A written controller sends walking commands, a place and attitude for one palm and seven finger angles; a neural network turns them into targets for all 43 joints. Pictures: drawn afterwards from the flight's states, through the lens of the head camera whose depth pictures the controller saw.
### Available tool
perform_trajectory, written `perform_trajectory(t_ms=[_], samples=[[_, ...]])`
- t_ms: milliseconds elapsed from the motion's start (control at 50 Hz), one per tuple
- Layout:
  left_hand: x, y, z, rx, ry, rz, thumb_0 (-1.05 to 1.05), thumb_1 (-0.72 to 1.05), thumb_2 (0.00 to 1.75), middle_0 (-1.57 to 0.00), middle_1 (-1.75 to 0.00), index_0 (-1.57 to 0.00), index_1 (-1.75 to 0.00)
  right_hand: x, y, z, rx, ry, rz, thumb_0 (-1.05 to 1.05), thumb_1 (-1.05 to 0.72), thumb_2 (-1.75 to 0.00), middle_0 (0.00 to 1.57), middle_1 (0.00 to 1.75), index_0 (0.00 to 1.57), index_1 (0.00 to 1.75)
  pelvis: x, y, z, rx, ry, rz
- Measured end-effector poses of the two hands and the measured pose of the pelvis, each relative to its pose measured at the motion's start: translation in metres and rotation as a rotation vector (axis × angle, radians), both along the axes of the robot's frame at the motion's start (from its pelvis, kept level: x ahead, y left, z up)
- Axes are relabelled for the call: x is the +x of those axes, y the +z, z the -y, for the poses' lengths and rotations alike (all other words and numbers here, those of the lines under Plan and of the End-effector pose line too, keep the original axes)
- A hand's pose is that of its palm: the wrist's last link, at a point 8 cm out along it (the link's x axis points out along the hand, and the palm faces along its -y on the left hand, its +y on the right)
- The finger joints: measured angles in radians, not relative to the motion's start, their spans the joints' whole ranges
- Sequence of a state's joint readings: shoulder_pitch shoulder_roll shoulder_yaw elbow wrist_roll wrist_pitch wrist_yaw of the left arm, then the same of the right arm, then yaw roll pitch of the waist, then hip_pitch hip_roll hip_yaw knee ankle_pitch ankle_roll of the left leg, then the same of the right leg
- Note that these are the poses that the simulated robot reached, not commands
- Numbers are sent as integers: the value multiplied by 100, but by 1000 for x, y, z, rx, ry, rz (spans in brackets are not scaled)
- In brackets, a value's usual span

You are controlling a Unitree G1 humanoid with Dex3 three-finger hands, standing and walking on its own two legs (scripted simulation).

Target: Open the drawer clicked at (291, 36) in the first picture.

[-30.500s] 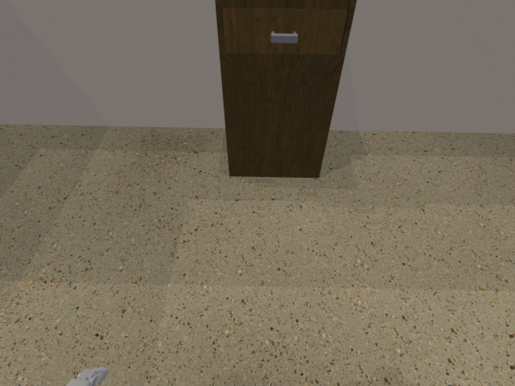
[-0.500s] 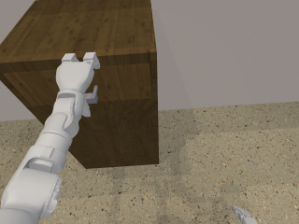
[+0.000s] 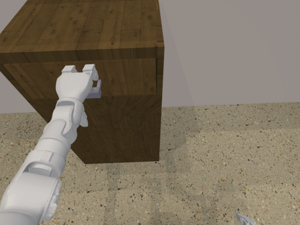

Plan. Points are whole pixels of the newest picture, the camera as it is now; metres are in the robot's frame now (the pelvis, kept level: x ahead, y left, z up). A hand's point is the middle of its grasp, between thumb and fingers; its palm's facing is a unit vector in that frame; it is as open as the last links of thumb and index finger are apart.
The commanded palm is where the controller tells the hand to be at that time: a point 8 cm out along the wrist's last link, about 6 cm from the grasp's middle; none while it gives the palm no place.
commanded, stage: lower the fingers behind the handle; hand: left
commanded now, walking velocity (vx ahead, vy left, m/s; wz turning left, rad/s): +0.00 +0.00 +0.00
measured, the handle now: (85, 88) +0.52 +0.24 +0.03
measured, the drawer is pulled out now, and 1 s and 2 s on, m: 0.00 0.00 0.00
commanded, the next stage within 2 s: lift the fingers back up to retry in 1.26 s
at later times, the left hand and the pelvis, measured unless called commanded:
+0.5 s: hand (88, 103) +0.44 +0.21 +0.05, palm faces +0.02 +0.00 -1.00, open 13.8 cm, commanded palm +0.42 +0.21 +0.09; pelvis +0.00 +0.00 +0.00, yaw -1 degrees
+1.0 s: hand (89, 103) +0.44 +0.21 +0.05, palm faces -0.01 +0.03 -1.00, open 13.9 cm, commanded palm +0.42 +0.21 +0.07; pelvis -0.02 -0.01 -0.01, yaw +0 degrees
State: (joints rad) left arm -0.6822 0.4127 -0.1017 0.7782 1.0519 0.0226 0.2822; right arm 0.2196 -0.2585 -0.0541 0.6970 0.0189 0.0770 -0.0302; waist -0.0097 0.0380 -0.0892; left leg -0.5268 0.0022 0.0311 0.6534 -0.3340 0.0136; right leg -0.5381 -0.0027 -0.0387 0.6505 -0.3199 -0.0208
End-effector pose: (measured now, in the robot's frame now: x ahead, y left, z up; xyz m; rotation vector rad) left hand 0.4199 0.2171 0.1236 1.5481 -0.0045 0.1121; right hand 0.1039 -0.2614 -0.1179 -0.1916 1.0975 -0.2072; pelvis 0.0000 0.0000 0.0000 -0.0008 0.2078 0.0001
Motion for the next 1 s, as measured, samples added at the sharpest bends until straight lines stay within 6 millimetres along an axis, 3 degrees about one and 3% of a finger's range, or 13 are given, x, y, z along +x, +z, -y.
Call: perform_trajectory(t_ms=[100, 280, 480, 700, 1000], samples=[[1, -14, -6, 23, 104, -112, 0, -48, 31, -31, -120, -31, -120, -19, -6, -11, 48, -44, -34, 1, -91, -89, 20, 30, 20, 30, 2, 2, -2, -1, -14, 0], [-1, -15, 7, -10, -23, -143, 0, -49, 31, -30, -120, -31, -120, -44, -5, -8, 15, -71, -83, 1, -90, -89, 21, 30, 20, 30, 4, 3, -1, -1, -12, 19], [-4, -24, 10, 19, -21, -55, 0, -49, 31, -29, -125, -32, -120, -46, -6, 6, 0, -59, -86, 1, -90, -89, 21, 30, 20, 30, -2, -1, 2, 1, -12, -10], [2, -22, 17, 37, 54, -86, 0, -49, 31, -30, -125, -31, -126, -45, -7, 8, 11, -60, -62, 1, -90, -89, 21, 30, 20, 30, -6, -2, 9, 4, -12, -16], [0, -24, 15, 45, 22, -82, 0, -49, 31, -27, -126, -27, -126, -65, -11, 19, -20, -53, -99, 1, -90, -89, 21, 30, 20, 30, -16, -9, 15, 4, -4, -38]])
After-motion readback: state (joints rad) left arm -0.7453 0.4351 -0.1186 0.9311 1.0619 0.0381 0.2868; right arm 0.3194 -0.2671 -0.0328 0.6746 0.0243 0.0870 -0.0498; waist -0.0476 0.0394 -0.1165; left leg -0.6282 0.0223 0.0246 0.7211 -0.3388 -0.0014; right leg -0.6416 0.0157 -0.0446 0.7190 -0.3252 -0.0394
